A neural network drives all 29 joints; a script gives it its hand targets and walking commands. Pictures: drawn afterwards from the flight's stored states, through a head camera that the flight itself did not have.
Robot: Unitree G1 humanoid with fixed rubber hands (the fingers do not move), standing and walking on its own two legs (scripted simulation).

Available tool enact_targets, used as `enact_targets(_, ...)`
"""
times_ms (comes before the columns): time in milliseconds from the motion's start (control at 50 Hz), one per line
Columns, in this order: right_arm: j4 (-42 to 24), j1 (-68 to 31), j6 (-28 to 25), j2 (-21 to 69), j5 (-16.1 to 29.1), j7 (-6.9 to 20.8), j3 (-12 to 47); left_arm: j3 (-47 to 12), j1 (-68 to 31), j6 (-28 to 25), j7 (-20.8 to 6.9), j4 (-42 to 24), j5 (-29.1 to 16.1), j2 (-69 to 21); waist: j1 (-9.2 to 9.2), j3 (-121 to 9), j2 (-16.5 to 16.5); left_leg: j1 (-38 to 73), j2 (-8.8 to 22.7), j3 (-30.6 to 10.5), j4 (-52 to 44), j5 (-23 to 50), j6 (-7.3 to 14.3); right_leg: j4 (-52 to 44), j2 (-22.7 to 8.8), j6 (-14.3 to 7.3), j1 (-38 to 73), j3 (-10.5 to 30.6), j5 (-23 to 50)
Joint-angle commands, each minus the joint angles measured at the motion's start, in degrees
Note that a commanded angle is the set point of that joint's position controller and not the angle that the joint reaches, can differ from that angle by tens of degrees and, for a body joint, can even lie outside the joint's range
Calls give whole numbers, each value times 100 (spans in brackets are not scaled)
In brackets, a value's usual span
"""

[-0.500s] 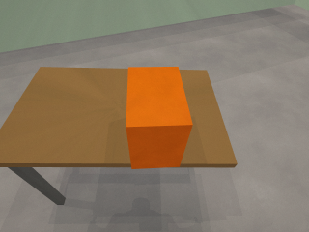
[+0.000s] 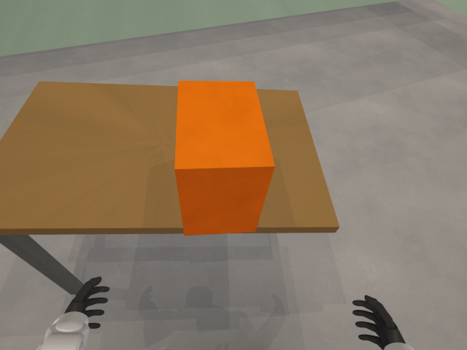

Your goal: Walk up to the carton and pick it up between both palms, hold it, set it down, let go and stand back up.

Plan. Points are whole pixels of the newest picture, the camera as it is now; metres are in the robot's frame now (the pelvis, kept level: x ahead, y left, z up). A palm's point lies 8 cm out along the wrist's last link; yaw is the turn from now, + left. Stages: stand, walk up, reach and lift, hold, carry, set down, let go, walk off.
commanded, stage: reach and lift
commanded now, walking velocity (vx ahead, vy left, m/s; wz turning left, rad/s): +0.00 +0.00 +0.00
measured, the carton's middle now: (218, 160) +0.49 +0.04 -0.01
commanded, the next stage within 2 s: none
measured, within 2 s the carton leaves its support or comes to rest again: neither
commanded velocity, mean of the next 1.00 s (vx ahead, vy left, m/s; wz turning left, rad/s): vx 0.00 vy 0.00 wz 0.00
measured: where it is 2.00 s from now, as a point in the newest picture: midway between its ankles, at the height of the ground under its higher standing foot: outside the picture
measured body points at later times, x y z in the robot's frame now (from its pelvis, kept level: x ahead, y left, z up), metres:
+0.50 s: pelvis +0.01 +0.02 +0.01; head +0.01 +0.02 +0.46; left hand +0.20 +0.27 -0.06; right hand +0.19 -0.23 -0.06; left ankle +0.01 +0.16 -0.74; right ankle +0.00 -0.14 -0.74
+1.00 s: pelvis +0.03 +0.01 +0.01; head +0.04 +0.01 +0.46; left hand +0.24 +0.23 -0.04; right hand +0.24 -0.19 -0.05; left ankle +0.01 +0.16 -0.74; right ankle +0.00 -0.14 -0.74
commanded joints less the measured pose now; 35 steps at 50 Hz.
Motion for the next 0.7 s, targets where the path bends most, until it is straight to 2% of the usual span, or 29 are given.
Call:
enact_targets(0,-982,-358,-201,-708,-27,-44,-208,260,-604,-336,121,-846,-219,1107,54,-937,192,444,-597,766,-430,486,87,-760,241,15,-415,-453,496)
enact_targets(20,-1095,-182,-193,-614,-71,-49,-189,193,-502,-421,139,-876,-328,1093,13,-1004,141,466,-575,797,-424,437,98,-797,204,-12,-397,-390,532)
enact_targets(40,-1268,-280,-229,-591,-102,-63,-153,295,-575,-509,154,-949,-289,1132,112,-966,182,457,-552,790,-448,474,127,-858,206,8,-395,-389,385)
enact_targets(60,-1215,-198,-252,-597,-87,-54,-207,224,-477,-582,169,-988,-359,1080,110,-1200,243,540,-557,809,-414,599,101,-815,232,-9,-429,-419,521)
enact_targets(80,-1301,-200,-261,-570,-174,-59,-250,145,-517,-666,181,-1027,-447,1041,-19,-1015,143,483,-522,789,-473,392,87,-843,238,5,-421,-453,284)
enact_targets(100,-1301,-165,-275,-499,-158,-51,-270,127,-455,-721,200,-898,-450,1001,60,-1057,322,487,-531,799,-534,401,90,-915,194,-43,-549,-374,199)
enact_targets(140,-1334,-67,-353,-451,-142,-63,-212,114,-354,-870,248,-958,-472,1064,36,-1315,202,633,-539,773,-484,551,91,-831,243,-30,-433,-419,389)
enact_targets(160,-1262,-117,-369,-589,-219,-80,-387,32,-306,-913,233,-898,-519,866,-18,-1074,181,538,-511,788,-582,447,54,-875,236,-53,-416,-448,304)
enact_targets(180,-1470,-220,-396,-460,-216,-118,-332,32,-396,-958,197,-875,-601,919,-7,-1113,40,535,-546,752,-610,437,117,-936,259,-9,-423,-440,329)
enact_targets(200,-1412,-114,-400,-410,-260,-126,-280,6,-350,-988,190,-827,-607,876,-18,-1123,-21,555,-557,752,-600,674,122,-959,251,-14,-368,-437,532)
enact_targets(220,-1440,-87,-454,-488,-247,-117,-368,33,-185,-1097,201,-965,-612,928,-3,-1323,89,820,-550,721,-619,872,41,-880,277,-10,-375,-473,625)
enact_targets(240,-1418,-68,-490,-431,-254,-87,-282,61,-181,-1157,237,-914,-622,842,102,-1213,154,700,-559,701,-573,945,29,-951,291,-55,-430,-402,566)
enact_targets(280,-1234,-88,-550,-489,-225,-98,-428,-96,-208,-1266,221,-930,-626,651,-60,-1201,196,956,-523,668,-692,1042,0,-961,321,-60,-452,-545,607)
enact_targets(300,-1276,-126,-600,-423,-241,-81,-361,0,-187,-1317,249,-871,-569,702,91,-1254,281,986,-526,624,-637,1247,-21,-986,340,-86,-400,-467,703)
enact_targets(320,-1190,-100,-633,-431,-107,-58,-294,-56,-184,-1372,284,-928,-615,625,40,-1264,410,903,-538,623,-707,1283,-50,-1020,350,-109,-345,-502,745)
enact_targets(360,-1276,-133,-663,-411,-119,-33,-255,-61,-90,-1457,278,-802,-581,499,38,-1121,190,1121,-527,612,-779,1396,-35,-1118,344,-85,-344,-503,789)
enact_targets(420,-1113,-81,-738,-342,-17,-38,-207,-87,-23,-1615,271,-735,-519,271,57,-922,312,1084,-562,596,-957,1600,-69,-1220,375,-114,-164,-478,874)
enact_targets(440,-1294,-151,-767,-345,-36,-30,-193,-86,-138,-1649,269,-763,-522,319,58,-956,126,1228,-535,583,-967,1461,-63,-1243,399,-86,-260,-517,772)
enact_targets(480,-1370,-92,-829,-217,95,-36,-119,-79,-73,-1810,303,-920,-505,200,174,-1006,268,1279,-549,621,-994,1706,-80,-1270,381,-113,-265,-460,865)
enact_targets(500,-1236,-128,-844,-312,107,-50,-133,-87,-140,-1846,302,-810,-524,127,91,-937,241,1274,-541,629,-974,1741,-71,-1279,393,-112,-267,-466,964)
enact_targets(520,-1342,-121,-889,-162,218,-34,22,-89,-45,-1922,299,-847,-546,119,140,-973,237,1301,-551,593,-1003,1668,-76,-1324,394,-117,-172,-420,899)
enact_targets(540,-1458,-190,-940,-224,167,-52,-82,-123,-179,-2015,316,-1003,-570,52,97,-1045,200,1304,-564,636,-1011,1707,-70,-1281,403,-105,-162,-431,1005)
enact_targets(560,-1354,-90,-1001,-203,227,-66,36,-99,-104,-2085,333,-951,-506,31,176,-1099,271,1360,-562,659,-996,1872,-82,-1322,367,-124,-159,-375,1045)
enact_targets(580,-1325,-138,-1046,-187,227,-73,24,-111,-79,-2129,326,-836,-518,-35,158,-1014,247,1313,-558,621,-962,1869,-57,-1353,379,-115,-223,-360,1050)
enact_targets(600,-1369,-197,-1086,-184,285,-68,-13,-132,-167,-2215,342,-971,-508,31,174,-1115,454,1355,-544,615,-1001,1739,-98,-1315,365,-138,-233,-342,906)
enact_targets(640,-1407,-180,-1186,-140,314,-132,67,-101,-71,-2365,340,-863,-491,-114,160,-1066,245,1328,-581,612,-986,1911,-36,-1265,377,-75,-68,-337,1300)
enact_targets(660,-1430,-262,-1231,-56,321,-148,82,-47,-247,-2458,320,-917,-510,12,195,-1161,214,1327,-562,595,-969,1854,-45,-1279,361,-71,-144,-315,1176)
enact_targets(680,-1433,-292,-1260,-14,402,-140,132,-109,-279,-2535,347,-1002,-562,-89,241,-1171,380,1337,-592,597,-964,1995,-78,-1297,365,-86,-72,-288,1248)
